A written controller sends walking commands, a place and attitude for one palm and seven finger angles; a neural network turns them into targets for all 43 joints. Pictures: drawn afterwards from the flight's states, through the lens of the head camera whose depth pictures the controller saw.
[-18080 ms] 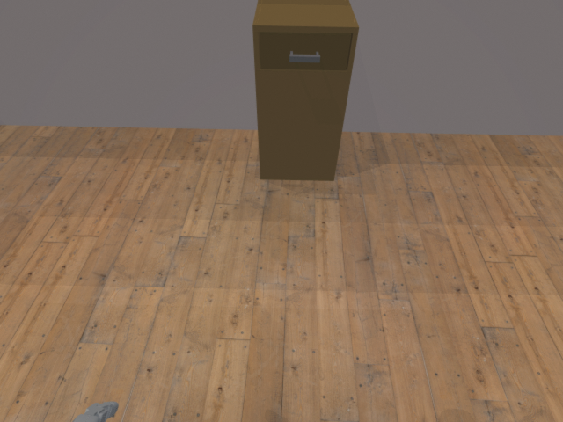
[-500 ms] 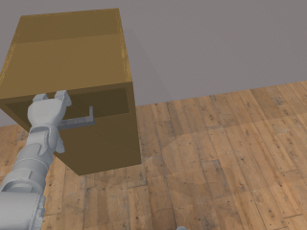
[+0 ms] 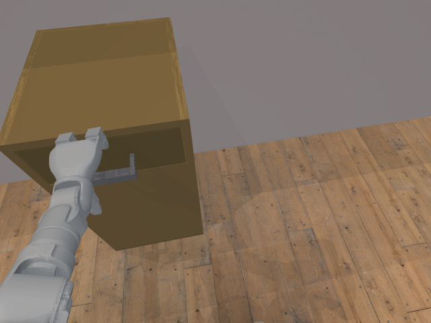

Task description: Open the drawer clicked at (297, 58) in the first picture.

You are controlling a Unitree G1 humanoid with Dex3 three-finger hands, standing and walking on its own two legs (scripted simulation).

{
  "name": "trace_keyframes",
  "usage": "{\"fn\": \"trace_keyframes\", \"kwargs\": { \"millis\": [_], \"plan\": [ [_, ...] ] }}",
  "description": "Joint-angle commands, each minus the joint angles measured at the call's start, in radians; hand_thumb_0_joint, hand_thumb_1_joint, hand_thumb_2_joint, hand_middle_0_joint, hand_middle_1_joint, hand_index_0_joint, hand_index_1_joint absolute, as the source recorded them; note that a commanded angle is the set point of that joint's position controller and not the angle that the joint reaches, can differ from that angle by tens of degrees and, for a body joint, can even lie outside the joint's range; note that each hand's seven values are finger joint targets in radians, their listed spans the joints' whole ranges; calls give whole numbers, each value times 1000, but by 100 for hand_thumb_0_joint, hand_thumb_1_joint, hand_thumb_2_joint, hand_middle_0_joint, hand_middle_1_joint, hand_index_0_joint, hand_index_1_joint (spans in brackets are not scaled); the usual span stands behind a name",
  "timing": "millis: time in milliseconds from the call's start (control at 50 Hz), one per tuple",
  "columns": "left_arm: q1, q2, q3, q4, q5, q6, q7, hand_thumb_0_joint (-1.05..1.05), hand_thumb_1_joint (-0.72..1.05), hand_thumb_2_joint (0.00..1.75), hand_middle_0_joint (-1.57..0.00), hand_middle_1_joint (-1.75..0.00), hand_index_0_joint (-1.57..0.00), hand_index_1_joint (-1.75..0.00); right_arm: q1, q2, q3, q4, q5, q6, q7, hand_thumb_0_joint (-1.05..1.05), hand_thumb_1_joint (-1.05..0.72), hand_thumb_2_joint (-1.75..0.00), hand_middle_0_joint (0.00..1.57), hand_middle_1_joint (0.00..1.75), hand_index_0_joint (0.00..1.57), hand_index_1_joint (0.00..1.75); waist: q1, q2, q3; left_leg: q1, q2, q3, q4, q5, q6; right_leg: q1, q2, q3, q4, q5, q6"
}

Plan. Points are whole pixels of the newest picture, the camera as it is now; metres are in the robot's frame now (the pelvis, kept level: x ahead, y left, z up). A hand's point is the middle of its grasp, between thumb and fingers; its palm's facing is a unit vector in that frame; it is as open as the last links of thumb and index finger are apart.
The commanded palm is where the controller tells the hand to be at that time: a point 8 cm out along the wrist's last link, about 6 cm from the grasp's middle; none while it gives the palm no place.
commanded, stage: move the hooked fingers above the handle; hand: left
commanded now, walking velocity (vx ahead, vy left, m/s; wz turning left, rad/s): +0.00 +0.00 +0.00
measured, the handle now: (110, 169) +0.46 +0.25 -0.06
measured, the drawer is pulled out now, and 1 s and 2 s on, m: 0.00 0.00 0.00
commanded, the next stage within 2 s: none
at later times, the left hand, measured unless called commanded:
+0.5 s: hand (96, 169) +0.42 +0.25 +0.01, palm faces +0.01 -0.01 -1.00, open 13.8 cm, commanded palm +0.39 +0.25 +0.06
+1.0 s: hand (92, 176) +0.41 +0.26 +0.00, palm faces -0.03 -0.01 -1.00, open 13.9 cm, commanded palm +0.39 +0.24 +0.06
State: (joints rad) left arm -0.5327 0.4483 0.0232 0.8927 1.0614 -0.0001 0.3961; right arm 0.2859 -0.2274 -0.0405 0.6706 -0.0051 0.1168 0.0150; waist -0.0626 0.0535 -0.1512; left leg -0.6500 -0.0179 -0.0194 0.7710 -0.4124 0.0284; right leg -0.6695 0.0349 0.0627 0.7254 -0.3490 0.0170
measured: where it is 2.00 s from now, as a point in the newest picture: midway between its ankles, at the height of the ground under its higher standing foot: outside the picture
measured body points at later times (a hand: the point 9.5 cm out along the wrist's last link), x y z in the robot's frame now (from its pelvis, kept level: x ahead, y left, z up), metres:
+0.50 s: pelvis +0.00 -0.01 +0.00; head +0.08 -0.02 +0.44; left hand +0.41 +0.25 +0.06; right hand +0.07 -0.27 -0.14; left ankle -0.03 +0.10 -0.71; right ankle -0.01 -0.14 -0.71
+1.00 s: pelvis +0.00 -0.01 +0.00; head +0.07 -0.02 +0.44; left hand +0.40 +0.26 +0.05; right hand +0.06 -0.28 -0.14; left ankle -0.03 +0.10 -0.71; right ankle -0.01 -0.14 -0.71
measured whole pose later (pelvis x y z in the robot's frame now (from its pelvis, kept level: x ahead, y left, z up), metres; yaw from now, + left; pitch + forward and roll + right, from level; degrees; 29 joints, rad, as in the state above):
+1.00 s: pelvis +0.00 -0.01 +0.00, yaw +1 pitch +17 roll -1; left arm -0.54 0.44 -0.01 0.91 1.06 0.01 0.41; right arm 0.29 -0.25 -0.07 0.70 0.00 0.10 0.01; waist -0.06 0.05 -0.15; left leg -0.67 -0.02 -0.03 0.78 -0.41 0.02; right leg -0.69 0.04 0.05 0.74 -0.35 0.01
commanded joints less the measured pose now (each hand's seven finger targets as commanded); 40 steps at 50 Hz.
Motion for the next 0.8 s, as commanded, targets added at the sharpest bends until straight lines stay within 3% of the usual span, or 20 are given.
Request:
{"fn": "trace_keyframes", "kwargs": {
  "millis": [0, 40, 60, 100, 180, 220, 300, 340, 380, 420, 440, 460, 520, 540, 580, 660, 700, 720, 760, 780],
  "plan": [
    [-291, 227, 31, -171, -14, 0, -21, 0, -50, 30, -30, -120, -30, -120, 68, -171, -67, -94, 10, -27, -31, 0, -90, -90, 20, 30, 20, 30, -3, -46, -322, 190, 8, 40, -92, 451, 18, 256, 7, -76, -73, 380, -57],
    [-297, 175, -18, -166, -12, -23, -44, 0, -50, 30, -30, -120, -30, -120, 72, -169, -68, -91, 12, -33, -36, 0, -90, -90, 20, 30, 20, 30, -17, -46, -264, 195, 9, 38, -97, 406, 18, 213, 8, -80, -87, 330, -57],
    [-318, 189, -10, -188, -7, -42, -49, 0, -50, 30, -30, -120, -30, -120, 77, -169, -68, -90, 11, -35, -37, 0, -90, -90, 20, 30, 20, 30, -15, -46, -277, 202, 8, 34, -97, 399, 19, 204, 8, -78, -89, 317, -57],
    [-337, 156, -33, -229, -14, -75, -53, 0, -50, 30, -30, -120, -30, -120, 77, -161, -72, -94, 9, -38, -41, 0, -90, -90, 20, 30, 20, 30, -19, -17, -277, 223, 7, 28, -93, 413, 17, 191, 8, -80, -85, 306, -63],
    [-405, 206, 17, -282, 14, -131, 0, 0, -50, 30, -30, -120, -30, -120, 86, -157, -77, -76, -2, -43, -40, 0, -90, -90, 20, 30, 20, 30, -10, 63, -309, 243, 4, 17, -69, 446, 8, 146, 11, -84, -53, 297, -71],
    [-429, 277, 83, -283, 32, -132, 44, 0, -50, 30, -30, -120, -30, -120, 84, -161, -75, -68, -8, -42, -34, 0, -90, -90, 20, 30, 20, 30, -1, 65, -330, 218, 2, 14, -58, 445, 7, 140, 11, -84, -35, 295, -71],
    [-386, 314, 139, -225, 34, -64, 110, 0, -50, 30, -30, -120, -30, -120, 69, -163, -70, -63, -16, -36, -18, 0, -90, -90, 20, 30, 20, 30, 29, 59, -371, 172, -8, 25, -45, 471, 2, 183, 13, -88, -2, 341, -73],
    [-371, 298, 112, -163, 32, -10, 112, 0, -50, 30, -30, -120, -30, -120, 65, -166, -69, -64, -10, -35, -16, 0, -90, -90, 20, 30, 20, 30, 20, 35, -358, 151, -9, 40, -46, 445, 4, 193, 13, -85, -9, 347, -67],
    [-367, 267, 68, -113, 22, 37, 88, 0, -50, 30, -30, -120, -30, -120, 71, -171, -69, -68, -2, -36, -13, 0, -90, -90, 20, 30, 20, 30, 10, 10, -344, 138, -7, 49, -59, 421, 6, 211, 12, -83, -28, 351, -62],
    [-361, 260, 53, -118, 11, 53, 44, 0, -50, 30, -30, -120, -30, -120, 79, -175, -72, -75, 6, -32, -17, 0, -90, -90, 20, 30, 20, 30, 4, -19, -401, 169, -3, 46, -66, 450, 9, 246, 11, -77, -38, 387, -57],
    [-340, 241, 39, -101, -7, 62, 27, 0, -50, 30, -30, -120, -30, -120, 82, -177, -73, -73, 9, -29, -21, 0, -90, -90, 20, 30, 20, 30, 3, -32, -374, 166, -3, 52, -69, 442, 11, 256, 10, -76, -46, 393, -55],
    [-355, 268, 53, -97, -11, 63, 13, 0, -50, 30, -30, -120, -30, -120, 83, -179, -67, -72, 11, -27, -24, 0, -90, -90, 20, 30, 20, 30, 3, -77, -374, 146, -4, 54, -77, 421, 16, 280, 7, -69, -57, 399, -49],
    [-307, 290, 67, -78, -10, 42, -33, 0, -50, 30, -30, -120, -30, -120, 76, -181, -60, -79, 15, -20, -38, 0, -90, -90, 20, 30, 20, 30, 12, -110, -325, 110, -10, 59, -93, 385, 21, 307, -1, -57, -72, 406, -45],
    [-307, 242, 25, -84, -11, 27, -46, 0, -50, 30, -30, -120, -30, -120, 74, -179, -59, -87, 14, -23, -42, 0, -90, -90, 20, 30, 20, 30, 1, -83, -282, 112, -9, 59, -97, 362, 21, 281, -1, -61, -77, 381, -49],
    [-350, 246, 24, -142, 4, -29, -53, 0, -50, 30, -30, -120, -30, -120, 79, -174, -62, -89, 12, -32, -48, 0, -90, -90, 20, 30, 20, 30, -2, -47, -278, 130, -6, 56, -94, 350, 25, 250, 0, -58, -82, 346, -52],
    [-389, 266, 57, -243, 24, -129, -22, 0, -50, 30, -30, -120, -30, -120, 87, -158, -72, -87, 3, -41, -53, 0, -90, -90, 20, 30, 20, 30, -1, 22, -337, 165, -7, 44, -66, 380, 22, 211, 5, -54, -57, 335, -58],
    [-414, 292, 89, -258, 27, -150, 15, 0, -50, 30, -30, -120, -30, -120, 88, -159, -76, -71, -3, -45, -50, 0, -90, -90, 20, 30, 20, 30, -6, 38, -345, 166, -6, 37, -47, 403, 20, 187, 6, -61, -37, 332, -64],
    [-407, 314, 113, -258, 39, -151, 39, 0, -50, 30, -30, -120, -30, -120, 92, -159, -77, -68, -7, -45, -46, 0, -90, -90, 20, 30, 20, 30, 5, 49, -376, 171, -6, 34, -43, 415, 16, 179, 9, -63, -25, 328, -63],
    [-390, 301, 117, -256, 39, -134, 77, 0, -50, 30, -30, -120, -30, -120, 86, -158, -78, -62, -10, -48, -35, 0, -90, -90, 20, 30, 20, 30, 13, 76, -383, 174, -6, 32, -33, 447, 9, 161, 12, -72, -9, 342, -68],
    [-371, 267, 97, -231, 36, -115, 90, 0, -50, 30, -30, -120, -30, -120, 85, -157, -81, -57, -10, -49, -29, 0, -90, -90, 20, 30, 20, 30, 8, 71, -374, 180, -6, 34, -29, 459, 7, 154, 15, -79, -6, 345, -68]
  ]
}}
